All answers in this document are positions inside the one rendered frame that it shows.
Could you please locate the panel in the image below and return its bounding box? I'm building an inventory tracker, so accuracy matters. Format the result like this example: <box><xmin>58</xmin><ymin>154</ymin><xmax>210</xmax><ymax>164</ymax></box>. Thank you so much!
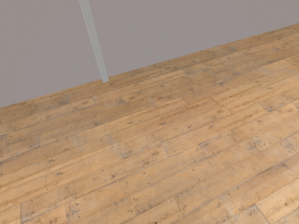
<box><xmin>79</xmin><ymin>0</ymin><xmax>109</xmax><ymax>83</ymax></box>

